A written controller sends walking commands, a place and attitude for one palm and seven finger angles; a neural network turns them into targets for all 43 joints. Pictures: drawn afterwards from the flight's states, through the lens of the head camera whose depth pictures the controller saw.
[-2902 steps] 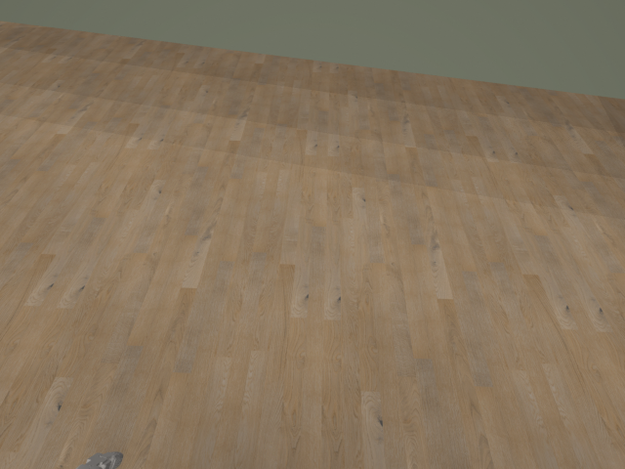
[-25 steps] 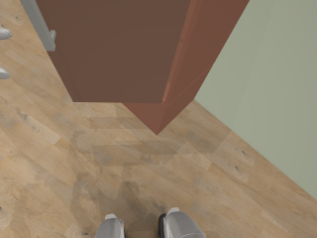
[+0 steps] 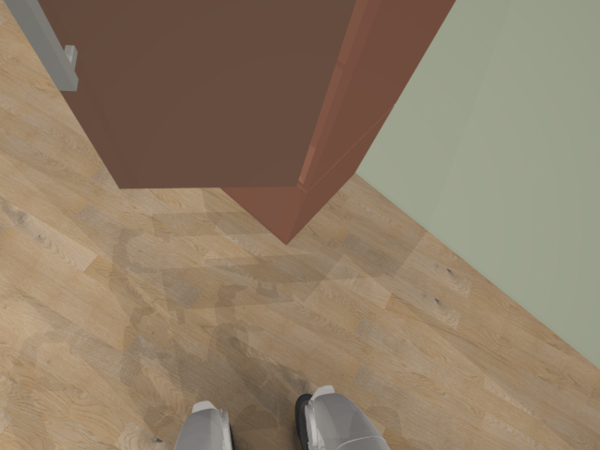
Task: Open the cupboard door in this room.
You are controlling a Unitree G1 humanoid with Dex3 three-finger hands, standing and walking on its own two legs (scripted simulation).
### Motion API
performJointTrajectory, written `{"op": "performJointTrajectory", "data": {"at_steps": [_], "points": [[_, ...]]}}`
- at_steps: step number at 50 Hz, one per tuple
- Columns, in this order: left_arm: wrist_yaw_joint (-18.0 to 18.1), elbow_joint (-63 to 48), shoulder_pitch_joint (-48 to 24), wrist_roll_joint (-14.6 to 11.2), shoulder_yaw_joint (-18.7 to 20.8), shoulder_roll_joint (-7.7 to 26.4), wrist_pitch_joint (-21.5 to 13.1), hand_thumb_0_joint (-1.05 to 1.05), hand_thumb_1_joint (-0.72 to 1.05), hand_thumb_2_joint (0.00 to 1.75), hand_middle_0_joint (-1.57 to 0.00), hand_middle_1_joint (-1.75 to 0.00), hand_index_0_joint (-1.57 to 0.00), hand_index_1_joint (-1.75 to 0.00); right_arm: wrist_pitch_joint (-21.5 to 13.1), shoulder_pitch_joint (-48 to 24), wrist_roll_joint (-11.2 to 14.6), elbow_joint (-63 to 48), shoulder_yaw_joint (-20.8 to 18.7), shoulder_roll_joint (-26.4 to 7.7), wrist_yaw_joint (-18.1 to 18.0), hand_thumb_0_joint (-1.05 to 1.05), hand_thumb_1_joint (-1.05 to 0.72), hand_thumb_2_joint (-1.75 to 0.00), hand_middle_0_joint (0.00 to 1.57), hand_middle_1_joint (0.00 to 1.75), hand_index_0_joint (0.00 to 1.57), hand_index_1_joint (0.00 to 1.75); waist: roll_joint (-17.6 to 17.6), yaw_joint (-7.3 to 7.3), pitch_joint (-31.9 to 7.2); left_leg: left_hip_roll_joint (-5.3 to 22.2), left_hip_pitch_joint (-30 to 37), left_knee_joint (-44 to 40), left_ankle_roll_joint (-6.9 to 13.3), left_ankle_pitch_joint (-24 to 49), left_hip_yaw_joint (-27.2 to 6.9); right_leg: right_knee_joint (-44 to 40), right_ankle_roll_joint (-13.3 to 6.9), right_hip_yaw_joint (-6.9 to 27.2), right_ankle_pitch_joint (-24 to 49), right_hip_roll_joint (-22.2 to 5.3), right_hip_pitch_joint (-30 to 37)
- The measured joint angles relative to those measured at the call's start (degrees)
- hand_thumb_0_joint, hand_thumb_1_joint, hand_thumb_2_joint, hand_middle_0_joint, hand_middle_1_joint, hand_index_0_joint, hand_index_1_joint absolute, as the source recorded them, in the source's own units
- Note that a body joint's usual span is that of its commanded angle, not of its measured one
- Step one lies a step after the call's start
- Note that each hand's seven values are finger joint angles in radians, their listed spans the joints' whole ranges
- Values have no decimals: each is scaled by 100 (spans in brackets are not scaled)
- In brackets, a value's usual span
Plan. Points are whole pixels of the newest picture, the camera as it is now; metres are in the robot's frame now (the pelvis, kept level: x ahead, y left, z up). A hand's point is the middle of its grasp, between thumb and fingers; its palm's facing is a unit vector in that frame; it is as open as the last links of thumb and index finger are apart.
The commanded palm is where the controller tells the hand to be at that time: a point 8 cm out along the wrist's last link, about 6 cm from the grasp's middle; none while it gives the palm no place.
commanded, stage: move the hooked fingers beside the handle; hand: left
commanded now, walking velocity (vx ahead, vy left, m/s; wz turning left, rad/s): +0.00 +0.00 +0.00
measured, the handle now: (41, 17) +0.59 +0.22 +0.12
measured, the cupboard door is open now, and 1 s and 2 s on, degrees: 46 46 47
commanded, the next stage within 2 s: slide the fingers in behind the handle in 0.50 s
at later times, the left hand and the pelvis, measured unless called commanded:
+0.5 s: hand out of the picture +0.52 +0.29 +0.13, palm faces +0.00 -1.00 +0.01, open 14.0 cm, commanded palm +0.51 +0.33 +0.12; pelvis +0.00 -0.01 +0.00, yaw +1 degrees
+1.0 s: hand out of the picture +0.52 +0.27 +0.13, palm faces -0.01 -1.00 +0.00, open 14.0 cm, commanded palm +0.51 +0.30 +0.12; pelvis -0.01 -0.01 +0.00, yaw +0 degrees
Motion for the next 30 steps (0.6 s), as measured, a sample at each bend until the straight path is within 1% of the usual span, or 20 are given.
{"op": "performJointTrajectory", "data": {"at_steps": [7, 12, 18, 21, 26, 30], "points": [[72, -102, 76, -3, 78, -25, -70, -1, -50, 30, -30, -120, -30, -120, 16, -68, -5, -16, -40, -19, 29, 0, -91, -90, 20, 30, 20, 30, -23, -14, -12, 23, 4, 28, -20, -31, -37, 1, -16, -31, -23, 25, 23], [47, -130, 104, -38, -25, -52, -38, -1, -50, 30, -30, -120, -30, -120, 35, -101, 11, -27, -61, -48, 29, 0, -91, -90, 20, 30, 20, 30, -22, 17, -23, 21, 41, 16, -33, -33, -67, -11, -29, -59, -35, 27, 71], [55, -206, 178, -135, -106, -182, -47, -1, -50, 30, -30, -120, -30, -120, 40, -137, 19, -23, -83, -60, 41, 0, -91, -90, 20, 30, 20, 30, -18, 71, -47, 17, 115, -22, -53, -17, -86, -25, -49, -77, -41, 26, 141], [85, -168, 164, -127, -144, -228, -45, -1, -50, 30, -30, -120, -30, -120, 29, -163, 29, -33, -71, -68, 36, 0, -91, -90, 20, 30, 20, 30, -10, 80, -43, 14, 135, -26, -61, -9, -100, -16, -60, -90, -45, 24, 161], [118, -67, 170, -90, -62, -175, -87, -1, -50, 30, -30, -120, -30, -120, 0, -227, 42, -69, -48, -74, 17, 0, -91, -90, 20, 30, 20, 30, -4, 46, -35, 33, 131, 1, -73, -7, -94, 30, -76, -81, -46, 42, 139], [120, -97, 196, -79, -27, -146, -137, -1, -50, 30, -30, -120, -30, -120, -7, -229, 47, -71, -55, -68, 11, 0, -91, -90, 20, 30, 20, 30, 3, 49, -26, 42, 117, 19, -83, -1, -87, 64, -85, -71, -43, 50, 112]]}}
